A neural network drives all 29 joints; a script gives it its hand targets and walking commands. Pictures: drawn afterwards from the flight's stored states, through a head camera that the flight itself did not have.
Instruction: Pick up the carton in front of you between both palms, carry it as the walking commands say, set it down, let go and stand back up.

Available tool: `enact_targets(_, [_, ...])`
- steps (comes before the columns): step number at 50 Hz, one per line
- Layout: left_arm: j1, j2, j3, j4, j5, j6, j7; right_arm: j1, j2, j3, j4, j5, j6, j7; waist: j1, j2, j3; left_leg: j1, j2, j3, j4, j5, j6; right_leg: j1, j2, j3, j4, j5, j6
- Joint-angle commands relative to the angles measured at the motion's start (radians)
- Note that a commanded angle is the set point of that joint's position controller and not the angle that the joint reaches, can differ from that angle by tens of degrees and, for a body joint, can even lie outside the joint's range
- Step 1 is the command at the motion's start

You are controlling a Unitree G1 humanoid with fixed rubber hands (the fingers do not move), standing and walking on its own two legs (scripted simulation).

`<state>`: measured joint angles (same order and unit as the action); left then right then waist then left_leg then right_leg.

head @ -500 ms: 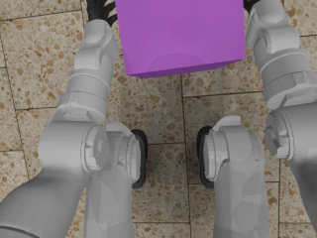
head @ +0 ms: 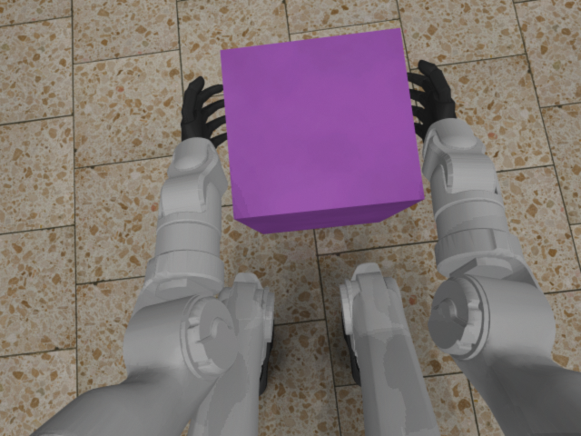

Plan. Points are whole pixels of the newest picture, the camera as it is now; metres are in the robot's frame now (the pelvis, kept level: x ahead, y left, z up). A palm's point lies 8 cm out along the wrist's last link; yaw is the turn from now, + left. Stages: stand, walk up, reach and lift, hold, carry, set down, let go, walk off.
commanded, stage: reach and lift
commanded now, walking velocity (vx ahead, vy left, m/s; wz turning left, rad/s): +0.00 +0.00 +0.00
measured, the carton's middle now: (316, 154) +0.48 -0.04 -0.13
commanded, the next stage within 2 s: none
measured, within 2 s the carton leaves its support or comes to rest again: neither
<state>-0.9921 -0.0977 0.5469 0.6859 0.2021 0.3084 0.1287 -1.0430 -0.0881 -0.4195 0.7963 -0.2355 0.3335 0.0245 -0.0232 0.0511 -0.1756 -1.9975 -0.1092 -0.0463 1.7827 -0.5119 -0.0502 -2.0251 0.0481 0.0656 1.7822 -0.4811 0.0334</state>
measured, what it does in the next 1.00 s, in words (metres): rises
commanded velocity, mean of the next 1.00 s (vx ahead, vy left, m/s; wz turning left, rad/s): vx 0.00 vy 0.00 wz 0.00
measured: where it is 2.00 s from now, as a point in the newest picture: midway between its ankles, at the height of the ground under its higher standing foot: (308, 361)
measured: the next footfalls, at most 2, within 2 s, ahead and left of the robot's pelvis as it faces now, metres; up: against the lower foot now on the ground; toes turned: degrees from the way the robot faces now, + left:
none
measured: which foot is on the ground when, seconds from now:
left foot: down 0.00-1.00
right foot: down 0.00-1.00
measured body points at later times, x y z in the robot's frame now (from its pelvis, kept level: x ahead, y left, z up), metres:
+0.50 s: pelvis +0.05 +0.00 +0.13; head +0.20 -0.02 +0.56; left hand +0.46 +0.12 +0.10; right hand +0.45 -0.18 +0.09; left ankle +0.11 +0.12 -0.45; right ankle +0.12 -0.13 -0.45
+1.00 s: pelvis +0.09 +0.00 +0.26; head +0.13 -0.01 +0.71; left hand +0.43 +0.13 +0.25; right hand +0.41 -0.17 +0.24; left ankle +0.11 +0.12 -0.45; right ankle +0.11 -0.13 -0.45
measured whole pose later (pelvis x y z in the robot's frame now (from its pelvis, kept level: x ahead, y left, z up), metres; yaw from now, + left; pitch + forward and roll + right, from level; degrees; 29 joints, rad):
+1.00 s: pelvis +0.09 +0.00 +0.26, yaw -2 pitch +12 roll +0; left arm -0.32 -0.17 0.33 0.47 0.21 0.39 0.04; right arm -0.31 0.14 -0.30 0.46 -0.23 0.42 -0.01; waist 0.00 0.02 -0.15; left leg -0.59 -0.04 -0.08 0.72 -0.33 -0.01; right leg -0.61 0.03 0.08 0.72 -0.30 0.01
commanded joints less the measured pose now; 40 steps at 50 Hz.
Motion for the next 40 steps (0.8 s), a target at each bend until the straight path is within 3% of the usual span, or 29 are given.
enact_targets(1, [-0.607,-1.011,-0.546,0.053,-0.121,0.010,-0.241,-0.519,1.045,0.442,-0.013,0.142,0.000,0.239,-0.024,-0.056,-0.928,0.479,-0.098,0.118,-0.235,0.082,0.022,0.627,0.097,-0.128,-0.231,0.113,-0.029])
enact_targets(12, [-0.425,-1.072,-0.717,-0.032,-0.189,0.026,-0.258,-0.345,1.133,0.594,-0.125,0.201,0.016,0.222,-0.027,-0.063,-0.923,0.675,-0.091,0.083,-0.391,0.158,0.014,0.856,0.106,-0.101,-0.382,0.200,-0.019])
enact_targets(25, [-0.167,-1.070,-0.710,-0.010,-0.148,0.015,-0.282,-0.116,1.185,0.596,-0.133,0.161,0.005,0.198,-0.002,-0.072,-0.692,0.906,-0.070,0.032,-0.647,0.189,0.031,1.122,0.099,-0.045,-0.638,0.228,-0.024])
enact_targets(40, [0.112,-1.063,-0.770,-0.071,-0.120,0.034,-0.312,0.138,1.201,0.665,-0.231,0.152,0.013,0.187,0.012,-0.059,-0.482,1.312,-0.027,-0.023,-0.977,0.352,0.046,1.508,0.075,0.009,-0.962,0.391,-0.035])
